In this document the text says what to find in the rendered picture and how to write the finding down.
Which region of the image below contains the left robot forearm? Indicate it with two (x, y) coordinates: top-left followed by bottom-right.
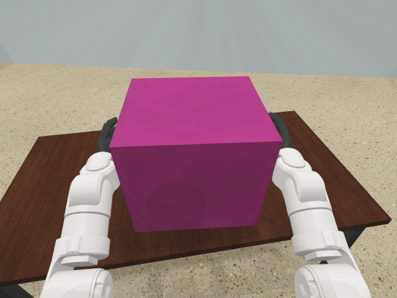
(40, 152), (120, 298)

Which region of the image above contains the robot right upper arm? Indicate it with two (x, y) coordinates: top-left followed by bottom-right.
(295, 263), (370, 298)

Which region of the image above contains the right robot forearm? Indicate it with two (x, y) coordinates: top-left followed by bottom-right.
(272, 148), (372, 298)

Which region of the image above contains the table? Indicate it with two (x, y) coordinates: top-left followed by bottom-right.
(0, 111), (392, 298)

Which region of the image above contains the carton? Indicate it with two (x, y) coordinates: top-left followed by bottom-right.
(109, 76), (283, 232)

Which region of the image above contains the left robot hand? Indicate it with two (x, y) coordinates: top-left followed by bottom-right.
(96, 117), (118, 153)

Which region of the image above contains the right robot hand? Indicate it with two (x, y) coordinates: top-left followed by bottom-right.
(269, 112), (292, 149)

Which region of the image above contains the robot left upper arm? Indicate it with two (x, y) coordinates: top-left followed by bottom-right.
(42, 268), (114, 298)

